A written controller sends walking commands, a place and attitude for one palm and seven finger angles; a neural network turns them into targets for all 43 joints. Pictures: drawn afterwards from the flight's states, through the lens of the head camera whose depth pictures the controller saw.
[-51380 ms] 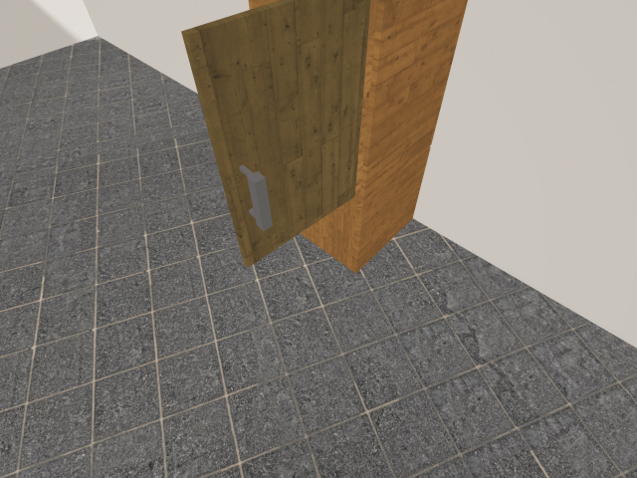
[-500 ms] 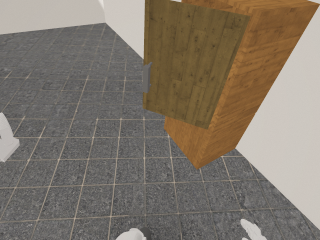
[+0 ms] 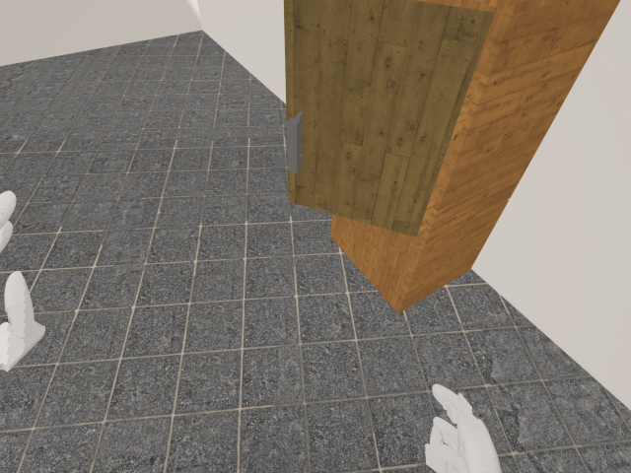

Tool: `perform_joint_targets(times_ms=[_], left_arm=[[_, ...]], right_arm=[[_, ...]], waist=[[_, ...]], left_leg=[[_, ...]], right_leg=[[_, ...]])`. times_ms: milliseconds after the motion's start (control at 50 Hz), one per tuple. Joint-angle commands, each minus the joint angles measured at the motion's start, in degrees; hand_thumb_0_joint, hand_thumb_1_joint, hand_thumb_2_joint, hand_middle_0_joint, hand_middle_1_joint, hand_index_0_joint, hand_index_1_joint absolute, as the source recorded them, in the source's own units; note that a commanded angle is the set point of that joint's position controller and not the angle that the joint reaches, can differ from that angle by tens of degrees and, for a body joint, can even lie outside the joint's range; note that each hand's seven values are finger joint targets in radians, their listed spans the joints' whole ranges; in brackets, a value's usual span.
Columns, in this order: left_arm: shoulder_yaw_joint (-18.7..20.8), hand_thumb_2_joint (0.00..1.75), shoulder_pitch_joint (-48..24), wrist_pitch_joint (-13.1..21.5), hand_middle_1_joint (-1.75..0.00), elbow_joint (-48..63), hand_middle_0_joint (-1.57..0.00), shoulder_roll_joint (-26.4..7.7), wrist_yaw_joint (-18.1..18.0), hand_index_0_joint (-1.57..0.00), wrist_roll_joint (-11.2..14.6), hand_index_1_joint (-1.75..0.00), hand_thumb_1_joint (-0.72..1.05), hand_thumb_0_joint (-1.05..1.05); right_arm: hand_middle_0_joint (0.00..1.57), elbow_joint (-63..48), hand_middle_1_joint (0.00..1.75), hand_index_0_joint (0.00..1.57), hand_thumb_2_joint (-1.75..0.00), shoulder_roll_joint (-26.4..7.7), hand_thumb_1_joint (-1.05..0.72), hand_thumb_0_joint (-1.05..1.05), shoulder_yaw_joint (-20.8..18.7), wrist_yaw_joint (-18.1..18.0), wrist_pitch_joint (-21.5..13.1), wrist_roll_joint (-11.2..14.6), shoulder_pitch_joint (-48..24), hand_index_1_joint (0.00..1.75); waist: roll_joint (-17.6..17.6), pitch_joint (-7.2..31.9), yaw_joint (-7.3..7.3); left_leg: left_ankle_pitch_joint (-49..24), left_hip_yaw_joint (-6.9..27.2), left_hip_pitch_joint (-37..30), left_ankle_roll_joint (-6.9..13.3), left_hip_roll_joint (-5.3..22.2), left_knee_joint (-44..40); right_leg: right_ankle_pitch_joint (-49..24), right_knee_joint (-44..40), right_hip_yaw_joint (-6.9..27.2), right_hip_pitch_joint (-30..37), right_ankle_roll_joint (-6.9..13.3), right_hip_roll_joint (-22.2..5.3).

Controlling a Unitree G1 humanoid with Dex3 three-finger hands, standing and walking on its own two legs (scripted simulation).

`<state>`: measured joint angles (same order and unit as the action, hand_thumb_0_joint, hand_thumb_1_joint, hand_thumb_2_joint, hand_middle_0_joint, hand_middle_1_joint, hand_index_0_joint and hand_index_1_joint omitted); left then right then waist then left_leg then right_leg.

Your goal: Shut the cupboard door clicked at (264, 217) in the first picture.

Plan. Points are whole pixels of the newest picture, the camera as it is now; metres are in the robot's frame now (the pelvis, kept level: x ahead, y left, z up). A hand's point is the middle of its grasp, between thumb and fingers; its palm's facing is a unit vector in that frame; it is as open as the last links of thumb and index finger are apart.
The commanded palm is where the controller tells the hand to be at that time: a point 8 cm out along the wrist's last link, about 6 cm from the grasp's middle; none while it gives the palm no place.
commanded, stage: stop stepping back and stand still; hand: left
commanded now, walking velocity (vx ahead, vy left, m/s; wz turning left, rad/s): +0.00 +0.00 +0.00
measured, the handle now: (297, 141) +0.89 +0.08 -0.09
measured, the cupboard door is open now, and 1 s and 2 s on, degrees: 37 37 37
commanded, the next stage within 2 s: let the arm hang, fingers relaxed in 0.36 s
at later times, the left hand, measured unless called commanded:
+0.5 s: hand (69, 305) +0.25 +0.26 +0.14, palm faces +0.32 -0.80 -0.51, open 7.4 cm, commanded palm none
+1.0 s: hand out of the picture -0.05 +0.22 -0.17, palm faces +0.03 -0.98 -0.21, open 7.2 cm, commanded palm none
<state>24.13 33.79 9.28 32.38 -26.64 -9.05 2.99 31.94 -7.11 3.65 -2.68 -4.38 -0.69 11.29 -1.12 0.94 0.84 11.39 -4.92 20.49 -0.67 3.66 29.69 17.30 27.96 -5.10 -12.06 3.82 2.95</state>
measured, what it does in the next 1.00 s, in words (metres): stands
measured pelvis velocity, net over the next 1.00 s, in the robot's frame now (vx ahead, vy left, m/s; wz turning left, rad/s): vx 0.00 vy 0.03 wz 0.01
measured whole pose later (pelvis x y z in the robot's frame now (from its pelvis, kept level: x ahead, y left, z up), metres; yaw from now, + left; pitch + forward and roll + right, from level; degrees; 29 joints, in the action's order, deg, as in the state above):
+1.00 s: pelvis +0.00 +0.03 +0.01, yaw +0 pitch -2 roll -1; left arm 0.4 20.7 -1.1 -64.7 -11.8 -1.2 -0.6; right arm 62.3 -9.8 0.7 -1.4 1.9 -0.6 15.7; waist -0.5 -4.1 -0.8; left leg 8.9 -3.0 14.4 2.0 0.2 24.7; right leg 14.8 22.2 -5.0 -6.0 1.8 1.2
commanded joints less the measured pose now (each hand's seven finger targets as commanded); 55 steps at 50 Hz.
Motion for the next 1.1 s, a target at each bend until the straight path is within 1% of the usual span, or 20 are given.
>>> perform_joint_targets(times_ms=[0,40,60,120,160,180,200,280,320,420,440,460,480,500,560,580,680,780,980,1080], left_arm=[[9.99,0.90,-4.87,1.08,-0.30,6.79,-0.20,-10.52,-2.52,-0.20,1.11,-0.30,0.90,0.00],[7.72,0.90,-3.24,1.61,-0.30,3.88,-0.20,-7.95,-2.81,-0.20,0.94,-0.30,0.90,0.00],[7.12,0.90,-4.60,2.05,-0.30,3.49,-0.20,-7.86,-2.86,-0.20,0.52,-0.30,0.90,0.00],[5.97,0.90,-7.57,2.78,-0.30,3.69,-0.20,-7.94,-2.87,-0.20,-0.20,-0.30,0.90,0.00],[5.35,0.90,-8.13,3.48,-0.30,4.66,-0.20,-7.77,-2.38,-0.20,-0.17,-0.30,0.90,0.00],[5.88,0.90,-6.65,3.37,-0.30,3.92,-0.20,-7.84,-2.33,-0.20,-0.61,-0.30,0.90,0.00],[6.73,0.90,-7.02,3.57,-0.30,5.10,-0.20,-9.02,-2.25,-0.20,-0.82,-0.30,0.90,0.00],[7.21,0.90,-6.03,4.63,-0.30,6.48,-0.20,-8.84,-2.41,-0.20,-0.58,-0.30,0.90,0.00],[8.22,0.90,-3.85,4.92,-0.30,7.33,-0.20,-9.23,-2.54,-0.20,-0.37,-0.30,0.90,0.00],[9.00,0.90,0.68,4.74,-0.30,6.25,-0.20,-8.78,-2.32,-0.20,0.31,-0.30,0.90,0.00],[-18.63,0.90,-7.77,-3.97,-0.30,-34.62,-0.20,1.87,6.48,-0.20,-3.78,-0.30,0.90,0.00],[-17.56,0.90,-7.95,-8.42,-0.30,-36.81,-0.20,3.46,8.19,-0.20,-3.55,-0.30,0.90,0.00],[-18.44,0.90,-10.01,-9.22,-0.30,-38.80,-0.20,4.99,8.68,-0.20,-3.72,-0.30,0.90,0.00],[-18.86,0.90,-12.68,-9.17,-0.30,-42.06,-0.20,4.52,9.01,-0.20,-4.02,-0.30,0.90,0.00],[-19.73,0.90,-17.99,-8.76,-0.30,-51.25,-0.20,2.05,9.03,-0.20,-3.90,-0.30,0.90,0.00],[-20.14,0.90,-19.60,-8.85,-0.30,-54.98,-0.20,2.09,8.83,-0.20,-3.86,-0.30,0.90,0.00],[-22.40,0.90,-20.25,-10.07,-0.30,-71.93,-0.20,5.68,7.86,-0.20,-3.55,-0.30,0.90,0.00],[-21.81,0.90,-16.43,-9.20,-0.30,-84.31,-0.20,8.83,7.76,-0.20,-3.64,-0.30,0.90,0.00],[-22.77,0.90,-13.04,-8.81,-0.30,-95.69,-0.20,9.95,7.58,-0.20,-3.51,-0.30,0.90,0.00],[-22.76,0.90,-11.86,-9.00,-0.30,-97.18,-0.20,10.39,7.41,-0.20,-3.63,-0.30,0.90,0.00]], right_arm=[[0.20,-5.01,0.30,0.20,-0.90,-9.95,-0.90,0.00,-5.29,-1.10,0.07,0.97,-2.60,0.30],[0.20,-4.71,0.30,0.20,-0.90,-9.82,-0.90,0.00,-4.61,-0.94,-0.23,1.30,-2.71,0.30],[0.20,-4.33,0.30,0.20,-0.90,-9.81,-0.90,0.00,-4.35,-1.14,-0.34,1.26,-3.15,0.30],[0.20,-3.65,0.30,0.20,-0.90,-10.55,-0.90,0.00,-4.84,-1.94,-0.96,1.33,-3.31,0.30],[0.20,-4.15,0.30,0.20,-0.90,-11.77,-0.90,0.00,-5.69,-2.21,-1.21,1.83,-3.81,0.30],[0.20,-4.23,0.30,0.20,-0.90,-11.59,-0.90,0.00,-5.64,-2.29,-1.31,1.65,-3.55,0.30],[0.20,-3.98,0.30,0.20,-0.90,-11.48,-0.90,0.00,-5.37,-2.33,-1.39,1.52,-4.01,0.30],[0.20,-4.29,0.30,0.20,-0.90,-11.05,-0.90,0.00,-5.58,-2.00,-1.39,1.77,-3.39,0.30],[0.20,-4.55,0.30,0.20,-0.90,-10.77,-0.90,0.00,-5.61,-1.86,-1.37,1.75,-3.19,0.30],[0.20,-5.11,0.30,0.20,-0.90,-10.82,-0.90,0.00,-5.41,-2.04,-0.98,1.68,-2.67,0.30],[0.20,2.67,0.30,0.20,-0.90,-21.14,-0.90,0.00,-6.93,3.15,-4.39,2.45,-8.53,0.30],[0.20,3.88,0.30,0.20,-0.90,-19.60,-0.90,0.00,-7.79,3.06,-2.21,1.55,-3.99,0.30],[0.20,4.55,0.30,0.20,-0.90,-18.64,-0.90,0.00,-7.25,2.76,-0.85,1.07,-2.16,0.30],[0.20,4.90,0.30,0.20,-0.90,-18.33,-0.90,0.00,-6.82,2.68,0.03,0.77,-2.07,0.30],[0.20,5.57,0.30,0.20,-0.90,-18.82,-0.90,0.00,-5.85,2.41,1.88,0.31,-2.77,0.30],[0.20,6.64,0.30,0.20,-0.90,-18.50,-0.90,0.00,-5.74,2.34,2.52,0.12,-2.72,0.30],[0.20,13.45,0.30,0.20,-0.90,-14.01,-0.90,0.00,-3.82,2.22,4.84,-0.83,-1.76,0.30],[0.20,20.39,0.30,0.20,-0.90,-10.90,-0.90,0.00,-4.09,1.36,4.86,-0.79,0.21,0.30],[0.20,28.65,0.30,0.20,-0.90,-10.81,-0.90,0.00,-4.83,0.38,4.51,0.05,5.55,0.30],[0.20,30.15,0.30,0.20,-0.90,-10.59,-0.90,0.00,-5.08,0.35,4.65,-0.07,6.66,0.30]], waist=[[-6.03,3.94,0.23],[-5.11,2.79,0.09],[-2.97,1.99,0.10],[-0.19,3.14,0.18],[0.95,3.52,-0.62],[3.25,3.50,-0.52],[6.04,3.35,-0.34],[2.32,4.61,-0.27],[3.67,5.55,-0.17],[5.47,7.03,-0.17],[5.21,1.74,1.11],[4.88,5.25,0.46],[2.91,4.73,-0.24],[-1.82,3.99,-0.69],[-10.91,4.08,-0.64],[-11.22,3.44,-0.26],[3.47,1.34,-0.26],[10.08,0.82,-0.65],[1.91,-4.16,-0.35],[0.95,-6.04,-0.44]], left_leg=[[7.81,3.19,5.70,-0.08,-0.31,11.54],[8.77,4.10,8.58,-0.28,-0.38,12.60],[8.69,3.67,7.29,0.03,-0.33,9.73],[-6.37,2.94,-4.47,1.36,-0.30,-0.53],[-13.93,5.45,-9.39,2.84,3.13,-1.90],[-17.52,5.46,-9.92,3.27,3.53,-0.84],[-18.07,5.97,-8.67,3.20,3.59,-0.55],[-12.07,4.81,-5.48,2.27,1.73,1.27],[-11.32,4.44,-5.20,1.76,1.31,1.14],[-15.95,5.78,-7.03,2.06,2.84,-1.44],[-27.21,5.52,-4.54,2.19,3.91,5.38],[-24.29,5.66,-7.26,2.50,4.01,4.33],[-17.85,7.15,-3.98,3.40,4.83,3.22],[-15.11,8.52,-2.54,3.84,4.92,2.42],[-14.34,8.91,-3.17,3.66,2.36,4.19],[-12.89,8.67,-4.51,3.22,1.52,4.25],[-8.79,10.64,-6.73,3.25,2.32,-4.30],[-2.63,9.69,-8.23,2.90,1.78,-7.40],[1.16,10.04,-9.68,3.57,3.15,-11.91],[5.74,10.22,-8.58,3.69,3.03,-13.72]], right_leg=[[1.46,-13.74,25.46,2.38,6.04,-18.49],[-20.11,-8.32,20.33,7.64,6.94,-18.47],[-26.92,-5.85,17.41,7.61,5.70,-17.49],[-29.87,-0.99,10.36,3.70,-0.02,-12.82],[-23.40,-1.06,8.88,0.72,-4.58,-9.40],[-24.99,-1.19,8.65,0.15,-4.79,-8.37],[-25.02,-1.42,8.31,0.21,-4.84,-8.34],[-23.15,-4.18,10.73,3.49,-3.60,-10.17],[-23.93,-4.03,11.16,4.56,-2.47,-11.29],[-23.69,-2.71,9.03,4.75,-3.14,-8.75],[-32.51,5.17,3.10,-1.50,-2.16,-11.66],[-27.37,3.98,6.41,-2.25,-1.91,-10.31],[-18.45,3.60,5.05,-2.23,-1.94,-9.30],[-15.21,3.08,5.22,-2.07,-1.70,-8.64],[-19.69,0.69,7.57,-0.67,0.31,-11.07],[-18.75,-0.23,8.17,-1.85,1.21,-11.97],[-3.59,-3.92,7.88,-0.29,-0.80,-9.12],[-3.50,-9.23,8.67,2.32,-0.07,-9.27],[-1.87,-11.91,7.36,1.13,-0.27,-8.51],[1.07,-11.74,7.51,-0.36,-0.36,-8.20]])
